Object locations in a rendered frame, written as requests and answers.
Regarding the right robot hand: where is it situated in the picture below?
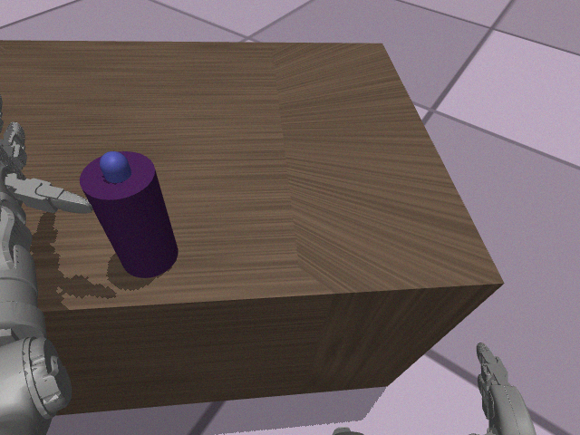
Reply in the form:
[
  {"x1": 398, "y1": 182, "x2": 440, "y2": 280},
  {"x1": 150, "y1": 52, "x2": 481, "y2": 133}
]
[{"x1": 469, "y1": 343, "x2": 536, "y2": 435}]

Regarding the left robot hand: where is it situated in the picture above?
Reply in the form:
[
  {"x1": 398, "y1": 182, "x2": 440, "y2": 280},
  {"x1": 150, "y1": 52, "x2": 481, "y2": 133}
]
[{"x1": 0, "y1": 95, "x2": 92, "y2": 214}]

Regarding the bottle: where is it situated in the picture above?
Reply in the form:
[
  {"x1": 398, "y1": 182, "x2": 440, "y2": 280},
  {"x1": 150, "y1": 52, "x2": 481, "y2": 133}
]
[{"x1": 80, "y1": 151, "x2": 178, "y2": 278}]

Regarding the left robot arm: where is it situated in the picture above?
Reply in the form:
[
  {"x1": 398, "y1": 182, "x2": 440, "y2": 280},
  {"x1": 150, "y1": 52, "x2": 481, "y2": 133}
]
[{"x1": 0, "y1": 192, "x2": 72, "y2": 435}]

